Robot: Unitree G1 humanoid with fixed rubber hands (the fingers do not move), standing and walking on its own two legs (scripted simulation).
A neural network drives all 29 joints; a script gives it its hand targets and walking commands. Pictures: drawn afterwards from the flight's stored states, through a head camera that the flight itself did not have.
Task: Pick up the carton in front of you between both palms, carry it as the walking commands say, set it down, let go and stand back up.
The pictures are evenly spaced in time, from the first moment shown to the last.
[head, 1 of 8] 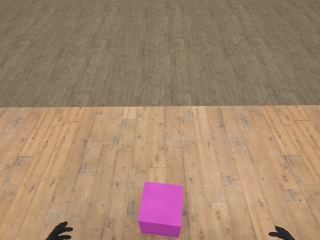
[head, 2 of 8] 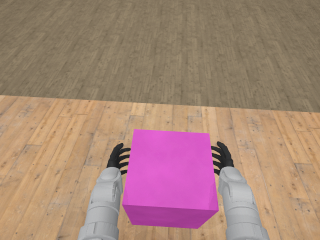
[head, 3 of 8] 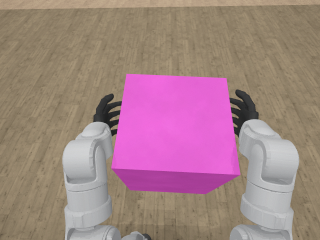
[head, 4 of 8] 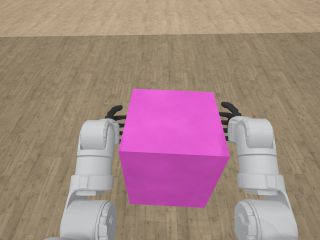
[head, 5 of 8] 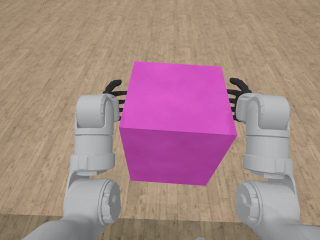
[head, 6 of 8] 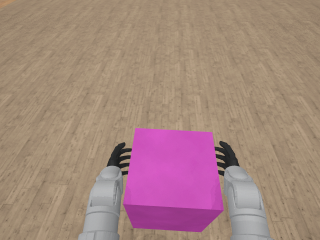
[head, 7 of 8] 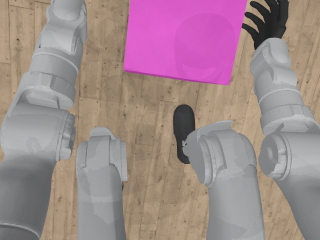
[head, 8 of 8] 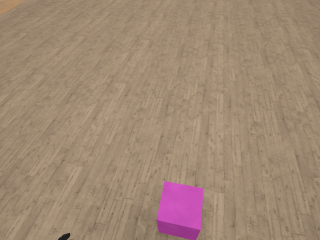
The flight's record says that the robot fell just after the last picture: no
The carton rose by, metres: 0.95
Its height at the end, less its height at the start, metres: +0.23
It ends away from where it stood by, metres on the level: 5.67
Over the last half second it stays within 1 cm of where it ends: yes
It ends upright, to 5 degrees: yes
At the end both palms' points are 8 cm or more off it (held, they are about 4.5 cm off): yes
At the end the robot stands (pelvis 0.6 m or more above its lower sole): yes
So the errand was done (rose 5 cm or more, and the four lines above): yes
